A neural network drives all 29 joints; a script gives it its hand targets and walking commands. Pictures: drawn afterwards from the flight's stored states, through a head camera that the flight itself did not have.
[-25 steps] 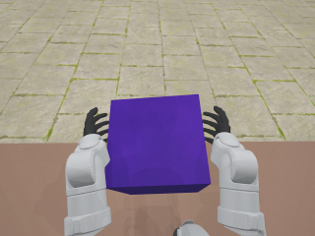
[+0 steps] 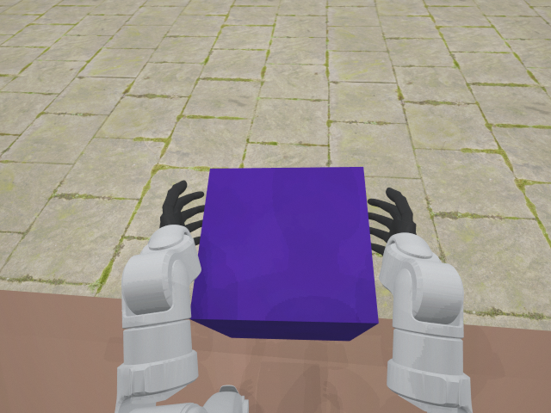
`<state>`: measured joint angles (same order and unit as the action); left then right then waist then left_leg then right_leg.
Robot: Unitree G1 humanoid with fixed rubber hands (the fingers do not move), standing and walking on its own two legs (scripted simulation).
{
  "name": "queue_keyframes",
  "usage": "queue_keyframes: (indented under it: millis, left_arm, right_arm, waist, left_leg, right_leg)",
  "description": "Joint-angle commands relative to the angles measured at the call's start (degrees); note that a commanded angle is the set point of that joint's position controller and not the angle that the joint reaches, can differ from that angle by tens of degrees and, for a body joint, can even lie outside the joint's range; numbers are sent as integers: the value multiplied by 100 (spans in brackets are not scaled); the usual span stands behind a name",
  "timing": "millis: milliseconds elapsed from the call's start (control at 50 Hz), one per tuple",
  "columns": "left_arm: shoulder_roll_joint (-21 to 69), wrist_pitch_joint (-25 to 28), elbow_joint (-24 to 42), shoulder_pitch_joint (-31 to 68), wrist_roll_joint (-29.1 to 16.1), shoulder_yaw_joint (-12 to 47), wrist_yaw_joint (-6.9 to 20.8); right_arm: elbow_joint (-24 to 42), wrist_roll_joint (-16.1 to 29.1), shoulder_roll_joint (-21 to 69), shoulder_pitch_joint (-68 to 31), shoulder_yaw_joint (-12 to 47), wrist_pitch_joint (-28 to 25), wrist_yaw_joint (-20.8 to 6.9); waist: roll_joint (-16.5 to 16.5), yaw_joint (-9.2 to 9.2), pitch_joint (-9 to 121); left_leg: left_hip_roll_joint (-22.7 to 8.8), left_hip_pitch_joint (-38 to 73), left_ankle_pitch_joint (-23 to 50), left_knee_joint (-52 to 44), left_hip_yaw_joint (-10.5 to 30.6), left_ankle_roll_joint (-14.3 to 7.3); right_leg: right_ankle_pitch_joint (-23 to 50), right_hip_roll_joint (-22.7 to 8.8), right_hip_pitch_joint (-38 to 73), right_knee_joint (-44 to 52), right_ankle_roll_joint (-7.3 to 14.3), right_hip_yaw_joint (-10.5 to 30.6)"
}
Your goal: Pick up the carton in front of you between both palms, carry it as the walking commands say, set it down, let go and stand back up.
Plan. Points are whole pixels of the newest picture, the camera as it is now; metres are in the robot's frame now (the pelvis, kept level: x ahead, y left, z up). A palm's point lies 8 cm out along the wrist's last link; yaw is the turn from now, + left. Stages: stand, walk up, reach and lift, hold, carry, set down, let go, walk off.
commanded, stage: carry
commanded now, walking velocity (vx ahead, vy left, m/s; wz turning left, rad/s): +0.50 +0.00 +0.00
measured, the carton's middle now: (287, 264) +0.35 +0.01 +0.01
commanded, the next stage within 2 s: none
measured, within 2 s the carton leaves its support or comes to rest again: neither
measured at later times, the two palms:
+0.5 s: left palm (214, 129) +0.65 +0.17 +0.04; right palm (356, 135) +0.63 -0.12 +0.05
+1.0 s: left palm (236, 64) +0.95 +0.15 +0.04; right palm (344, 67) +0.96 -0.14 +0.02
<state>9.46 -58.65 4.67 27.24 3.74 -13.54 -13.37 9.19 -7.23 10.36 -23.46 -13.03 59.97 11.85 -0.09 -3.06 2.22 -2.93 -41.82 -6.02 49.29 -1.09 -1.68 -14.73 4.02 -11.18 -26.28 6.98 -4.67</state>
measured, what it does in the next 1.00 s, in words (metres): goes down: left foot 0.04 m lower, then right foot 0.03 m lower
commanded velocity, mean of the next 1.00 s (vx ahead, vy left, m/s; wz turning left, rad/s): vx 0.50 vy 0.00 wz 0.00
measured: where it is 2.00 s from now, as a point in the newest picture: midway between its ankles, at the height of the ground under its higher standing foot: (293, 197)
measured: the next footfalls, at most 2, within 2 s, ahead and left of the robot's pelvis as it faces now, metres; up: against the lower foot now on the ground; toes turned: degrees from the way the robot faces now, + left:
left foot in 0.18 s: +0.30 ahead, +0.07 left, -0.04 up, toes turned +1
right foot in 0.72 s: +0.65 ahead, -0.05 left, -0.07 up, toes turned -4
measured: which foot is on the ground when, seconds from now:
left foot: up 0.00-0.16, down 0.18-0.74, up 0.76-1.00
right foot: down 0.00-0.16, up 0.18-0.70, down 0.72-1.00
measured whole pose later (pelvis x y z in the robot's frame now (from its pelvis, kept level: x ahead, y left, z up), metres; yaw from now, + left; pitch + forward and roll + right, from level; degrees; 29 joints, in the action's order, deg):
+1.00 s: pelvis +0.62 -0.01 -0.07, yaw +1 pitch +5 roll +1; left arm 9.6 -60.0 3.2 27.1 3.9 -14.4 -13.6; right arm 5.8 -8.2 10.6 -24.1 -13.1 61.7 11.8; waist 0.2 -3.6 2.4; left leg -3.7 -41.7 -16.6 63.5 0.0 -1.2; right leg -13.5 4.1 -17.4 -28.1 8.6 -6.7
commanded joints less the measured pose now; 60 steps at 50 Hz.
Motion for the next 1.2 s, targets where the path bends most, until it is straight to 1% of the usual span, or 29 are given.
queue_keyframes:
  millis: [0, 60, 80, 120, 140, 160, 180, 200, 220, 240, 260, 280, 340, 420, 460, 600, 640, 680, 700, 720, 740, 760, 780, 800, 840, 900, 1020, 1140, 1180]
  left_arm:
    - [4570, -161, 45, 2710, -1568, 3771, 971]
    - [4421, -208, -131, 2505, -1420, 3647, 933]
    - [4405, -215, -198, 2479, -1381, 3613, 923]
    - [4438, -230, -346, 2461, -1314, 3597, 918]
    - [4467, -230, -416, 2572, -1307, 3620, 924]
    - [4505, -220, -477, 2708, -1306, 3640, 921]
    - [4623, -229, -614, 2777, -1309, 3632, 915]
    - [4661, -233, -704, 2633, -1317, 3587, 909]
    - [4747, -206, -603, 2828, -1367, 3605, 877]
    - [4968, -159, -526, 3079, -1375, 3582, 863]
    - [5157, -100, -504, 3170, -1309, 3522, 865]
    - [5314, -38, -528, 3201, -1265, 3467, 884]
    - [5635, 154, -459, 3222, -1186, 3562, 946]
    - [5513, 276, -344, 2851, -1163, 3780, 955]
    - [5385, 273, -243, 2713, -1183, 3883, 957]
    - [4634, 9, 170, 2656, -1294, 3981, 846]
    - [4333, -123, 154, 2547, -1240, 3825, 795]
    - [4041, -233, 55, 2351, -1136, 3575, 736]
    - [3932, -284, 32, 2331, -1068, 3440, 714]
    - [3758, -343, -16, 2294, -1010, 3275, 696]
    - [3564, -416, -155, 2464, -1002, 3152, 630]
    - [3728, -445, -217, 2303, -1129, 3243, 611]
    - [4032, -441, -91, 2502, -1280, 3341, 645]
    - [4290, -447, 61, 2853, -1456, 3463, 715]
    - [4793, -397, 115, 3408, -1735, 3743, 863]
    - [5162, -276, 64, 3582, -1865, 3887, 1022]
    - [4972, -161, -24, 3032, -1717, 3841, 1036]
    - [4508, -249, -137, 2462, -1395, 3613, 938]
    - [4457, -269, -234, 2363, -1297, 3543, 922]
  right_arm:
    - [126, 1537, 4492, -3454, 3874, -53, -468]
    - [8, 1446, 4331, -3296, 3762, 57, -484]
    - [-48, 1409, 4284, -3247, 3704, 84, -490]
    - [-216, 1299, 4163, -3132, 3508, 100, -491]
    - [-307, 1214, 4128, -3035, 3396, 87, -490]
    - [-402, 1121, 4062, -2924, 3277, 77, -494]
    - [-597, 1060, 3965, -2846, 3132, 62, -493]
    - [-622, 1081, 3892, -3046, 3106, 28, -443]
    - [-709, 1258, 4220, -2959, 3277, 0, -474]
    - [-496, 1469, 4573, -3342, 3490, -65, -542]
    - [-332, 1707, 4914, -3783, 3702, -120, -625]
    - [-221, 1874, 5192, -4154, 3910, -191, -700]
    - [-208, 2187, 5657, -4433, 4191, -396, -875]
    - [-324, 2100, 5487, -3794, 4193, -478, -925]
    - [-254, 2043, 5322, -3575, 4164, -480, -918]
    - [128, 1988, 4478, -3239, 4071, -272, -749]
    - [116, 1954, 4233, -3183, 4003, -157, -676]
    - [126, 1955, 4085, -3313, 3958, -23, -608]
    - [109, 1957, 4010, -3451, 3920, 37, -574]
    - [114, 1959, 3988, -3605, 3899, 115, -537]
    - [-52, 2010, 4023, -3544, 3847, 191, -497]
    - [111, 1969, 3914, -3555, 3766, 217, -432]
    - [198, 1939, 4047, -3819, 3670, 235, -387]
    - [180, 1841, 4211, -3911, 3555, 230, -361]
    - [47, 1591, 4456, -3912, 3389, 186, -376]
    - [10, 1512, 4760, -3995, 3530, 19, -460]
    - [168, 1524, 4704, -3830, 3790, -124, -455]
    - [118, 1526, 4430, -3540, 3797, 30, -446]
    - [25, 1506, 4371, -3444, 3755, 91, -464]
  waist:
    - [-580, -190, 1937]
    - [-626, -338, 1664]
    - [-686, -283, 1611]
    - [-792, 122, 1855]
    - [-562, 450, 2092]
    - [-103, 620, 2406]
    - [828, 418, 2454]
    - [1809, 701, 3068]
    - [1240, 641, 2909]
    - [705, 648, 2528]
    - [177, 545, 2267]
    - [98, 499, 2154]
    - [286, 421, 2166]
    - [502, 619, 2320]
    - [592, 679, 2321]
    - [637, 930, 1793]
    - [727, 773, 1775]
    - [686, 288, 2122]
    - [380, 2, 2347]
    - [-579, 55, 2719]
    - [-1602, -79, 3216]
    - [-1165, -211, 3374]
    - [-730, -136, 2893]
    - [-147, 2, 2470]
    - [-19, 138, 2176]
    - [-337, 149, 2170]
    - [-492, -37, 2092]
    - [-664, -140, 1678]
    - [-784, -32, 1667]
  left_leg:
    - [361, -301, 686, -857, -511, -59]
    - [613, 199, 1324, -1939, -786, -179]
    - [661, 681, 1496, -2285, -784, -250]
    - [762, 2076, 1568, -2575, -810, -334]
    - [605, 2995, 1797, -2875, -768, -344]
    - [-43, 4243, 2450, -2407, -121, -319]
    - [-1175, 5283, 5025, -1466, 1284, -430]
    - [-2088, 6392, 3510, -1793, 3289, -1743]
    - [-1830, 5997, 1444, -2290, 3514, -1792]
    - [-1532, 5274, 646, -2552, 3078, -1593]
    - [-1376, 4606, 470, -2737, 2691, -1339]
    - [-1307, 4108, 379, -2894, 2434, -1263]
    - [-1078, 3732, 660, -3082, 1824, -1013]
    - [-912, 4791, 3084, -2633, 1195, -870]
    - [-766, 5176, 3710, -2497, 967, -732]
    - [-233, 5442, 3862, -2162, 418, -603]
    - [-249, 5012, 4035, -1809, 280, -523]
    - [-241, 4515, 3943, -623, -32, -308]
    - [-106, 3660, 2865, 448, -272, -190]
    - [223, 2186, -498, 1634, -382, -81]
    - [914, 295, -3039, 3399, 72, 172]
    - [668, -308, -2760, 3943, 399, 16]
    - [418, -435, -2344, 3648, 377, -139]
    - [277, -258, -2017, 3228, 337, -186]
    - [62, 202, -1731, 2579, 311, -151]
    - [-35, 143, -1300, 1892, 125, -5]
    - [-53, -736, -420, 705, -203, 134]
    - [399, -72, 640, -1393, -821, -9]
    - [685, 959, 939, -2152, -1134, -140]
  right_leg:
    - [4747, -1116, 2249, -8, 114, 904]
    - [4727, -999, 2265, -154, 90, 715]
    - [4844, -1006, 2057, -272, 34, 620]
    - [5239, -1063, 1608, -1150, -163, 476]
    - [4778, -973, 1267, -2080, -294, 221]
    - [2956, -768, 242, -3292, -368, 115]
    - [-1140, -216, -1184, -4129, -464, 30]
    - [-2139, 229, -2719, -5865, -642, 508]
    - [-1792, -89, -3200, -5919, -396, 783]
    - [-1378, -291, -3225, -5571, -313, 737]
    - [-1042, -468, -3011, -5123, -328, 689]
    - [-840, -561, -2756, -4739, -349, 674]
    - [-510, -701, -2494, -3991, -512, 508]
    - [190, -742, -3269, -3193, -576, 300]
    - [568, -681, -3503, -2825, -541, 180]
    - [2039, -173, -2998, -490, -387, -428]
    - [2506, -56, -1958, 145, -241, -446]
    - [2748, -61, -413, 571, -155, -477]
    - [2899, -370, 768, 508, -177, -219]
    - [5077, -1614, 2178, -764, 15, 1097]
    - [4805, -2793, 3653, -738, 1208, 3257]
    - [1912, -2775, 3468, -148, 1545, 3876]
    - [827, -2333, 2704, 294, 1265, 3613]
    - [655, -2156, 1883, 502, 996, 3154]
    - [621, -1979, 846, 731, 764, 2604]
    - [1388, -1760, 726, 767, 681, 2005]
    - [3423, -1515, 1865, 452, 378, 1317]
    - [4739, -1188, 2299, 283, 121, 655]
    - [5575, -1154, 2075, 67, -22, 388]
